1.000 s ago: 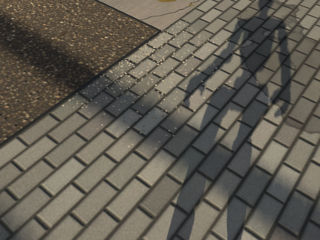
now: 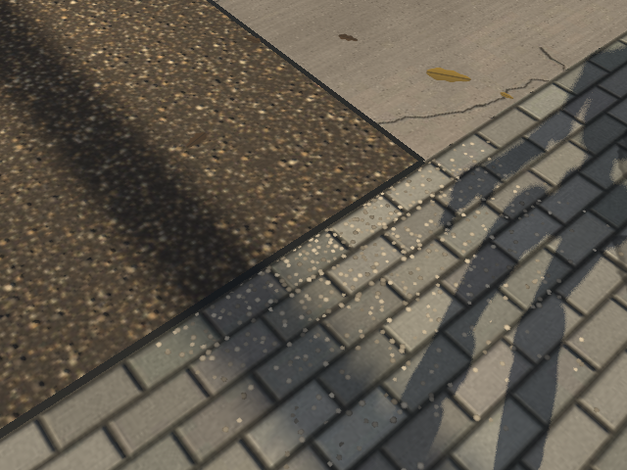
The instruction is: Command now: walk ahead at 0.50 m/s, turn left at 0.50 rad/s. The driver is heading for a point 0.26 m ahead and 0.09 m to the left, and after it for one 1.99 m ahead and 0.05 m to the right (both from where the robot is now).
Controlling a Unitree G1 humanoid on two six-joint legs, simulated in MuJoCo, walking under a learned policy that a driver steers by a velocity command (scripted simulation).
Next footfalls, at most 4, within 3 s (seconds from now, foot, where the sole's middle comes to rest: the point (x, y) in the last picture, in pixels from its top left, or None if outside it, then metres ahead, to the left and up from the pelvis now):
0.30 right None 0.36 -0.11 -0.78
0.74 left None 0.22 0.12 -0.78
1.20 right None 0.27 -0.11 -0.78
1.72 left None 0.30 0.12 -0.78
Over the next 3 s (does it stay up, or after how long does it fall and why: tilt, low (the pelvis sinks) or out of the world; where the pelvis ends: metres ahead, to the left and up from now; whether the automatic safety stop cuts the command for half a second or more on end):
stays up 0.32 0.00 0.01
